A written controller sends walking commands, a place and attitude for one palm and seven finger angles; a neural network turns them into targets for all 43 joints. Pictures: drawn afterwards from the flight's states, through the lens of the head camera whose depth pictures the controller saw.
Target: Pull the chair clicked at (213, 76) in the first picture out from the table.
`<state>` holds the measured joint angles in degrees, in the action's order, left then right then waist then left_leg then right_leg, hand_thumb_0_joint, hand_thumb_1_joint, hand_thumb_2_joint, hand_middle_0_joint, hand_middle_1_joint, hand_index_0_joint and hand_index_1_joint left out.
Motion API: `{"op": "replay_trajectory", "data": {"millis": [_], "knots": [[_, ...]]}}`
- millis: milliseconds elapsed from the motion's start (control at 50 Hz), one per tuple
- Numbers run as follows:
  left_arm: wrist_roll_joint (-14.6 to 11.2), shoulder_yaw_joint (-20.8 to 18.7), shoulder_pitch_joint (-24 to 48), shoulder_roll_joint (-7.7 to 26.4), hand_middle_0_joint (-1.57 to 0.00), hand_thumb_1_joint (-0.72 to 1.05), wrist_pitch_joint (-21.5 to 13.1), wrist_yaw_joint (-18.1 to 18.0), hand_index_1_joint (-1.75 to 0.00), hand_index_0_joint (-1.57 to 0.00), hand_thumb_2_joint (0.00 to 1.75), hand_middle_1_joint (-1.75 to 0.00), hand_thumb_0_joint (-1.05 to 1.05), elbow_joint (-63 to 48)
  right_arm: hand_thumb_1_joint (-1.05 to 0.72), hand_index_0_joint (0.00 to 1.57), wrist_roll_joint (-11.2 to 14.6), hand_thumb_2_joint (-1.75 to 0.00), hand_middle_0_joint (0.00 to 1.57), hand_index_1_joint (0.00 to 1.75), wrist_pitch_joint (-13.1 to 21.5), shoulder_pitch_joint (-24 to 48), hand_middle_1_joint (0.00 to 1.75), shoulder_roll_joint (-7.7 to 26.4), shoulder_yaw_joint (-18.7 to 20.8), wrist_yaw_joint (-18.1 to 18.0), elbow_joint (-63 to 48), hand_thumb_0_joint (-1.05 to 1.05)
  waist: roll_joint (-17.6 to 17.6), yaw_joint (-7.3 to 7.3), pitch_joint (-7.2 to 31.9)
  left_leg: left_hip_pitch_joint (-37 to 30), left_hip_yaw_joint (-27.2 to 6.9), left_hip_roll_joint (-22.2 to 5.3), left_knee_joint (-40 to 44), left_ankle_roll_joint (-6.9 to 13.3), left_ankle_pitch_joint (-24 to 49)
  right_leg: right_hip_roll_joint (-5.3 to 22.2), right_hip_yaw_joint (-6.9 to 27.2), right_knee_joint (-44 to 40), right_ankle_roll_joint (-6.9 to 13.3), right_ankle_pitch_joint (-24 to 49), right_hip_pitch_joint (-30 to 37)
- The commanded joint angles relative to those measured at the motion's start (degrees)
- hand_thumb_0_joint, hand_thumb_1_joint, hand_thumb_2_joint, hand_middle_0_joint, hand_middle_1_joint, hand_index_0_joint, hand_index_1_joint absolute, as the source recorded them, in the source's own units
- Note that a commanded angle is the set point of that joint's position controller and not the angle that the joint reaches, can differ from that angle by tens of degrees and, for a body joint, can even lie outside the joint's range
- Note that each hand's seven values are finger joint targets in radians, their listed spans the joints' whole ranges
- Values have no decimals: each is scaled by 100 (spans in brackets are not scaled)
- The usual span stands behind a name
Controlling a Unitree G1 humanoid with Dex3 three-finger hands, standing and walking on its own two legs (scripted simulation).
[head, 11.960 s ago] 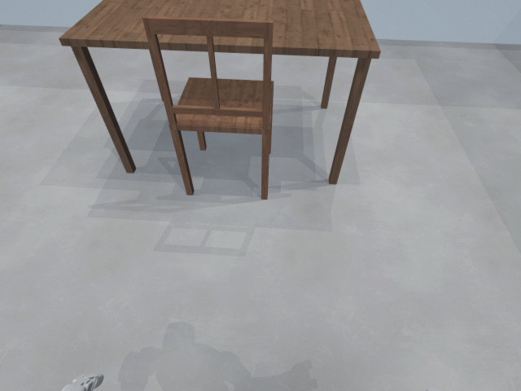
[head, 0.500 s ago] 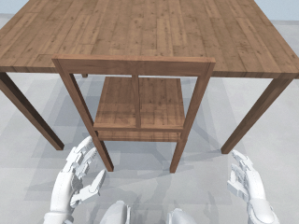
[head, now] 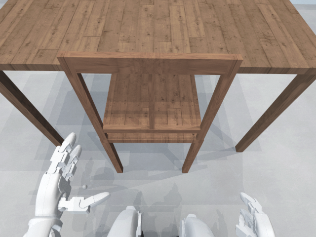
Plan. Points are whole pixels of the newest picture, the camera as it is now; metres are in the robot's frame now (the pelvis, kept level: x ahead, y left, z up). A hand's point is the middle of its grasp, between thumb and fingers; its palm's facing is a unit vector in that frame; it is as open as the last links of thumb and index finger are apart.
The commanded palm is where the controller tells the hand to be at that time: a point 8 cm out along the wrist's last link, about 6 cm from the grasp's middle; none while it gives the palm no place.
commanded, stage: raise the hand toward the chair's back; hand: left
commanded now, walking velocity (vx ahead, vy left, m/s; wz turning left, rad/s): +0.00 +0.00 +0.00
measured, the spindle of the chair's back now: (151, 105) +0.48 +0.05 -0.01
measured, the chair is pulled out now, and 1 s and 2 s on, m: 0.00 0.00 0.00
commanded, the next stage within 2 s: aim the fingers beside a spindle in 1.14 s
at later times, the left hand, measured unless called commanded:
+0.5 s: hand (68, 178) +0.24 +0.21 +0.05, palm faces +0.06 -0.99 -0.09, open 16.8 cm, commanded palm +0.22 +0.26 +0.05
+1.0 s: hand (68, 168) +0.26 +0.21 +0.06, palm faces +0.05 -0.99 -0.09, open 16.9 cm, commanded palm +0.23 +0.26 +0.06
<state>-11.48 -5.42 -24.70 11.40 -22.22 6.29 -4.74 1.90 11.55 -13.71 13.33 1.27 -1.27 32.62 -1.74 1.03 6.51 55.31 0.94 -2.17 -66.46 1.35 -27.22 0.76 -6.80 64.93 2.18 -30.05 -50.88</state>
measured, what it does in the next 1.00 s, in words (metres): stands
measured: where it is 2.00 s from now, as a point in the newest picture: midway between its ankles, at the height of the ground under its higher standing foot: outside the picture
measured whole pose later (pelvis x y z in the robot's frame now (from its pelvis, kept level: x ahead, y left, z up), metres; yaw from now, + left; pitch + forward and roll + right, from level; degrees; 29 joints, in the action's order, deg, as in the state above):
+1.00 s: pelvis +0.01 +0.00 +0.02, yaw +1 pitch +15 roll -2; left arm -15.1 -12.3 -16.1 15.2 -23.1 13.0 5.6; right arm 2.3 13.2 -12.7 15.1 0.4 -1.4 34.0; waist -1.9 1.2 6.3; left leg 50.1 0.4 -1.9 -61.4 1.2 -26.1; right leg 0.5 -7.2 59.2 2.0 -28.7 -45.3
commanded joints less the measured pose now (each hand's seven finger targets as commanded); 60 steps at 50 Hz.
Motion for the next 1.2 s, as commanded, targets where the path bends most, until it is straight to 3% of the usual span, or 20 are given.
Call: {"op": "replay_trajectory", "data": {"millis": [0, 120, 220, 360, 440, 500, 520, 560, 620, 660, 740, 820, 880, 1180], "knots": [[-36, -176, -3, 474, -9, -24, -594, -56, -12, -9, 41, -12, 0, -1074, -90, 20, -6, -90, 20, 30, 398, 502, 30, 759, 248, -39, -974, 0, -42, -46, 1297, -1245, -420, 162, 1038, 38, 817, -113, 266, -1051, -77, 457, 448], [-61, -470, 131, 768, -7, -38, -590, -82, -10, -7, 35, -10, 0, -1117, -90, 20, 13, -90, 20, 30, 367, 444, 30, 812, 261, -79, -977, 0, -102, -56, 1403, -1454, -471, 141, 1137, 31, 1013, -147, 229, -1072, -70, 650, 524], [-83, -502, 357, 796, -6, -50, -515, 8, -8, -6, 30, -8, 0, -1014, -90, 20, 18, -90, 20, 30, 336, 428, 30, 823, 211, -76, -957, 0, -271, -16, 1373, -1604, -509, 132, 1215, 13, 1102, -150, 200, -1124, -66, 753, 577], [-240, -656, 675, 866, -6, -50, -322, 300, -8, -6, 30, -8, 0, -714, -90, 20, 31, -90, 20, 30, 316, 411, 30, 843, 150, -110, -930, 0, -100, 46, 1297, -1651, -515, 143, 1275, 14, 1076, -153, 201, -1286, -94, 840, 706], [-299, -850, 926, 1070, -6, -50, -319, 418, -8, -6, 30, -8, 0, -725, -90, 20, 31, -90, 20, 30, 353, 373, 30, 859, 133, -129, -901, 0, -330, 3, 1452, -1807, -499, 162, 1295, 7, 1238, -141, 226, -1319, -85, 961, 806], [-388, -924, 1021, 1041, -6, -50, -310, 528, -8, -6, 30, -8, 0, -546, -90, 20, 44, -90, 20, 30, 389, 348, 30, 875, 135, -142, -844, 0, -63, 18, 1408, -1774, -500, 160, 1307, 7, 1321, -150, 223, -1361, -97, 1084, 908], [-371, -1054, 1014, 1190, -6, -50, -307, 546, -8, -6, 30, -8, 0, -462, -90, 20, 45, -90, 20, 30, 405, 355, 30, 888, 148, -155, -816, 0, -179, -9, 1446, -1810, -478, 161, 1273, 15, 1447, -153, 251, -1347, -94, 1194, 932], [-427, -1048, 1123, 1156, -6, -50, -297, 615, -8, -6, 30, -8, 0, -412, -90, 20, 52, -90, 20, 30, 422, 326, 30, 899, 145, -147, -782, 0, -223, 6, 1444, -1857, -465, 166, 1312, 2, 1453, -137, 249, -1390, -100, 1215, 961], [-474, -1230, 1204, 1301, -6, -50, -278, 679, -8, -6, 30, -8, 0, -184, -90, 20, 64, -90, 20, 30, 440, 320, 30, 933, 158, -159, -726, 0, -74, -6, 1383, -1769, -456, 177, 1349, 20, 1431, -144, 276, -1462, -107, 1217, 1055], [-530, -1090, 1168, 1124, -6, -50, -280, 749, -8, -6, 30, -8, 0, -159, -90, 20, 69, -90, 20, 30, 464, 302, 30, 928, 164, -146, -728, 0, -89, 6, 1402, -1808, -432, 188, 1364, 18, 1440, -124, 280, -1500, -118, 1257, 1102], [-515, -1121, 1067, 1196, -6, -50, -333, 732, -8, -6, 30, -8, 0, -161, -90, 20, 70, -90, 20, 30, 494, 284, 30, 948, 199, -120, -703, 0, -187, -5, 1426, -1860, -410, 188, 1362, 19, 1595, -117, 294, -1498, -118, 1386, 1131], [-471, -1231, 1107, 1289, -6, -50, -418, 632, -8, -6, 30, -8, 0, -106, -90, 20, 58, -90, 20, 30, 481, 289, 30, 954, 209, -100, -682, 0, -72, -26, 1317, -1757, -416, 178, 1395, 21, 1464, -131, 283, -1488, -110, 1236, 1091], [-468, -1202, 1135, 1238, -6, -50, -497, 597, -8, -6, 30, -8, 0, -165, -90, 20, 37, -90, 20, 30, 484, 279, 30, 956, 220, -75, -692, 0, -132, -9, 1472, -1821, -382, 180, 1356, 24, 1546, -114, 306, -1462, -122, 1352, 1111], [-512, -1143, 1215, 1178, -6, -50, -475, 709, -8, -6, 30, -8, 0, -51, -90, 20, 55, -90, 20, 30, 480, 327, 30, 931, 178, -73, -688, 0, -99, 41, 1397, -1706, -354, 195, 1299, 44, 1392, -106, 411, -1539, -136, 1308, 1156]]}}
